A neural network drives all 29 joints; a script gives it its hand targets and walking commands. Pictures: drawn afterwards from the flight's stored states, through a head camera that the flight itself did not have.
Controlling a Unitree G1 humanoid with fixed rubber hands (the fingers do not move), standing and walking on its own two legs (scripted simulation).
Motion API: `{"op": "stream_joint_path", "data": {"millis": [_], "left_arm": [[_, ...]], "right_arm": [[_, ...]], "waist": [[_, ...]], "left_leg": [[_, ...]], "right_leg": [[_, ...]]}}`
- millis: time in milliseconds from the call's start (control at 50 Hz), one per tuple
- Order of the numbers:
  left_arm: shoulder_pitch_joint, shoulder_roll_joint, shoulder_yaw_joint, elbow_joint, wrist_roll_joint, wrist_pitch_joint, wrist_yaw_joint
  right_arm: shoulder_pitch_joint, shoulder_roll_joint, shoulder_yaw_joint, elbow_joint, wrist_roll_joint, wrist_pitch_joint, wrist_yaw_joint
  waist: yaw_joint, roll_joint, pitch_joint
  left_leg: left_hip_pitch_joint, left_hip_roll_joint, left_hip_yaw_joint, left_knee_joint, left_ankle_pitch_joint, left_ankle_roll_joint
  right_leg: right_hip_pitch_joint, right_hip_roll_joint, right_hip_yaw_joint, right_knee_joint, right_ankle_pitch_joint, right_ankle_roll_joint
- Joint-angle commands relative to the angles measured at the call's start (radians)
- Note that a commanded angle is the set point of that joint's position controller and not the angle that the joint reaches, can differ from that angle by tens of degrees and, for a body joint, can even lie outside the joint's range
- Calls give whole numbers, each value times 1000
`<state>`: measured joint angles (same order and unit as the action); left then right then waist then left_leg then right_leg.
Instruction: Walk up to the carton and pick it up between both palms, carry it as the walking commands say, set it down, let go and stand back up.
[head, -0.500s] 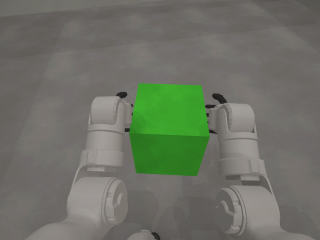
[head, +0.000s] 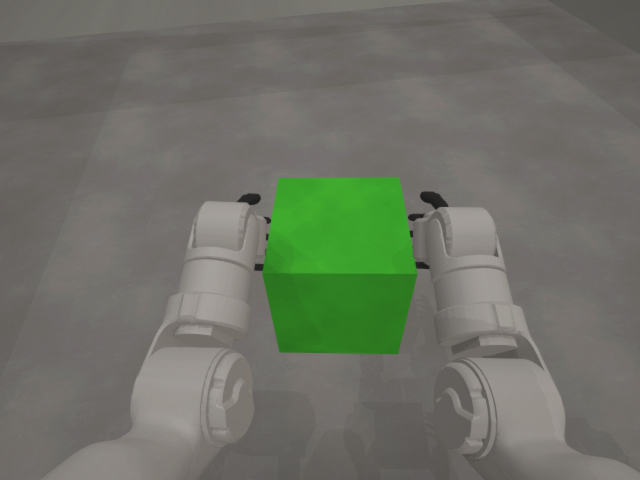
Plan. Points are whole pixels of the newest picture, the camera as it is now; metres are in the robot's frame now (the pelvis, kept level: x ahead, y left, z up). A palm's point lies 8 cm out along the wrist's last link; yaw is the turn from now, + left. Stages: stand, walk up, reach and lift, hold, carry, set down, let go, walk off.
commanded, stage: carry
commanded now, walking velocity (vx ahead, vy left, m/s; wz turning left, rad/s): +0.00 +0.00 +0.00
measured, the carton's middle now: (338, 266) +0.41 +0.00 +0.03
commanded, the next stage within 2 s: none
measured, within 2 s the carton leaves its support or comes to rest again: neither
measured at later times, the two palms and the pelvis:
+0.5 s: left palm (229, 297) +0.31 +0.12 +0.10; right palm (445, 286) +0.32 -0.12 +0.11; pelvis -0.04 -0.01 +0.00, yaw -1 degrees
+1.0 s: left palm (239, 322) +0.31 +0.12 +0.05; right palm (443, 291) +0.33 -0.13 +0.08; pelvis -0.01 -0.01 +0.00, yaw -2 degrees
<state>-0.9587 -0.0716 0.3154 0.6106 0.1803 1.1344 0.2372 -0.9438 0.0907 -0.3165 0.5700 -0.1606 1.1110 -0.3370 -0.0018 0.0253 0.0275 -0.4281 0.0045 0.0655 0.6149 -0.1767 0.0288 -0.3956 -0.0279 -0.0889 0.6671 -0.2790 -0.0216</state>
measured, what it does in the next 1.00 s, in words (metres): stands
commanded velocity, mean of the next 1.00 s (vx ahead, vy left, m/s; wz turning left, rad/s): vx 0.00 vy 0.00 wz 0.00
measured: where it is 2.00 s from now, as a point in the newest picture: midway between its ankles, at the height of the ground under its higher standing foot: outside the picture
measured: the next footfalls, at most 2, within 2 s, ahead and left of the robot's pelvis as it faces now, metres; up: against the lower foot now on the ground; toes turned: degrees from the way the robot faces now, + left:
none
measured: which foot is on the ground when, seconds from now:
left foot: down 0.00-1.00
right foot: down 0.00-1.00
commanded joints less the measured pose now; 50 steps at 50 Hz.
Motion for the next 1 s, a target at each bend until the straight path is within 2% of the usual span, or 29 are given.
{"op": "stream_joint_path", "data": {"millis": [0, 60, 100, 120, 160, 260, 340, 480, 500, 520, 540, 560, 580, 600, 620, 660, 680, 700, 720, 740, 760, 800, 820, 860, 880, 900, 920, 960, 980], "left_arm": [[-870, -1165, -386, -303, -467, -32, -292], [-707, -1088, -307, -186, -369, -51, -281], [-744, -1081, -378, -275, -423, -54, -289], [-748, -1064, -287, -138, -353, -80, -298], [-884, -1082, -385, -283, -419, -101, -298], [-821, -1049, -310, -203, -360, -141, -297], [-605, -1025, -230, -15, -293, -203, -317], [-465, -1081, -242, -3, -273, -284, -336], [-520, -1077, -259, -7, -284, -297, -339], [-298, -1046, -167, 85, -181, -318, -343], [-382, -1053, -265, -15, -225, -350, -346], [-330, -1038, -170, 135, -146, -386, -351], [-228, -1101, -341, -109, -247, -379, -353], [-477, -984, -229, 32, -167, -435, -345], [-358, -1114, -427, -278, -308, -407, -346], [-534, -954, -273, -33, -162, -494, -330], [-166, -1048, -430, -351, -246, -464, -339], [-563, -959, -404, -270, -226, -517, -332], [-230, -1063, -525, -443, -266, -480, -344], [-332, -990, -471, -217, -243, -505, -348], [-491, -1016, -658, -746, -380, -515, -339], [-580, -983, -712, -677, -411, -468, -320], [-355, -999, -732, -736, -399, -441, -320], [-531, -917, -795, -928, -456, -416, -294], [-339, -880, -693, -577, -343, -392, -290], [-242, -852, -655, -603, -296, -413, -293], [-411, -831, -655, -518, -303, -435, -292], [-104, -847, -605, -430, -239, -427, -308], [-183, -766, -402, -88, -108, -505, -317]], "right_arm": [[-857, 1140, 399, -238, 478, 4, 414], [-607, 1113, 281, -2, 379, 2, 419], [-566, 1123, 331, -55, 414, 0, 425], [-550, 1091, 226, 100, 324, -25, 429], [-671, 1130, 304, -22, 386, -48, 434], [-694, 1096, 232, 25, 336, -105, 440], [-516, 1070, 179, 136, 238, -173, 434], [-557, 1080, 250, -10, 238, -255, 432], [-595, 1071, 269, -9, 238, -264, 432], [-291, 1070, 154, 183, 138, -276, 444], [-378, 1054, 237, 52, 179, -312, 456], [-315, 1023, 130, 205, 92, -343, 463], [-234, 1121, 328, -13, 213, -329, 474], [-408, 1048, 184, 232, 119, -376, 474], [-263, 1146, 380, -102, 256, -352, 467], [-425, 1026, 232, 168, 123, -435, 468], [34, 1167, 399, -97, 224, -405, 477], [-305, 1037, 320, 64, 169, -451, 469], [47, 1176, 448, -123, 213, -422, 474], [-175, 1062, 383, 24, 173, -463, 476], [-103, 1148, 572, -347, 305, -455, 463], [-263, 1095, 623, -293, 353, -413, 447], [38, 1121, 656, -324, 336, -386, 441], [-126, 1081, 763, -385, 417, -346, 415], [-30, 1017, 662, -154, 310, -337, 412], [141, 996, 615, -104, 253, -348, 413], [-102, 963, 609, -96, 255, -379, 411], [228, 997, 580, 27, 196, -370, 418], [164, 867, 352, 319, 15, -457, 422]], "waist": [[-4, 22, -691], [-5, 32, -678], [-4, -15, -655], [-3, 8, -633], [-3, 6, -570], [5, 62, -540], [13, -120, -503], [-2, -76, -525], [2, -34, -527], [10, 77, -507], [19, 84, -540], [25, 131, -508], [30, 64, -508], [23, 99, -514], [22, 45, -500], [2, -72, -476], [-20, -112, -447], [-1, -106, -471], [-17, -106, -476], [-6, -86, -515], [-33, -104, -525], [-4, -20, -558], [5, 45, -618], [30, -2, -637], [32, -47, -631], [25, -36, -624], [25, 21, -604], [19, 15, -621], [18, -9, -638]], "left_leg": [[207, 143, -150, -156, 73, 34], [277, 166, -143, -137, 110, 33], [228, 176, -166, -187, -28, 38], [196, 187, -182, -223, -122, 40], [146, 158, -171, -262, -282, 24], [141, 106, -115, -224, -338, 11], [200, 25, -22, -1, -184, 8], [215, 83, -115, -177, -290, 53], [190, 122, -163, -215, -365, 68], [73, 162, -216, -260, -433, 68], [-5, 198, -250, -311, -489, 79], [-82, 193, -214, -308, -487, 58], [-82, 198, -219, -317, -479, 43], [-40, 169, -167, -300, -450, 21], [-31, 147, -139, -258, -384, 2], [62, 59, -31, -49, -279, -6], [104, 13, 14, 45, -193, -19], [156, 10, -13, 60, -166, 10], [207, 6, 7, 100, -163, 14], [222, 6, -8, 58, -196, 43], [223, 45, -46, -13, -117, 38], [215, 88, -117, -90, -89, 58], [231, 156, -190, -137, -36, 64], [180, 131, -128, -68, 61, 52], [161, 106, -127, -75, -67, 55], [182, 130, -135, -94, 6, 51], [188, 137, -128, -118, -10, 50], [208, 157, -141, -124, 64, 41], [213, 158, -134, -92, 155, 51]], "right_leg": [[262, -87, 79, -126, 139, -25], [182, -71, 79, -114, 188, -16], [202, -53, 59, -142, 88, -6], [194, -55, 69, -157, 26, -16], [154, -52, 81, -187, -71, -23], [97, -68, 114, -220, -189, -24], [-11, -133, 219, -331, -267, -33], [-38, -51, 92, -235, -230, 36], [-18, -31, 78, -181, -226, 43], [46, -2, 51, -46, -174, 33], [132, 7, 35, 44, -150, 17], [173, 35, 24, 86, -105, 2], [193, 0, 45, 43, -103, -6], [164, 7, 40, -3, -85, -11], [148, -4, 52, -77, -94, -17], [10, -106, 214, -289, -317, -48], [-52, -143, 260, -356, -376, -52], [-85, -170, 295, -375, -386, -56], [-139, -169, 286, -393, -424, -51], [-97, -161, 261, -369, -371, -24], [-36, -146, 212, -330, -257, -18], [9, -106, 174, -256, -175, -9], [57, -77, 152, -172, -68, -6], [148, -91, 175, -169, 60, -25], [134, -104, 213, -196, -58, -28], [138, -127, 216, -204, -29, -39], [127, -115, 193, -202, -31, -41], [164, -97, 152, -157, 71, -30], [175, -97, 150, -132, 155, -26]]}}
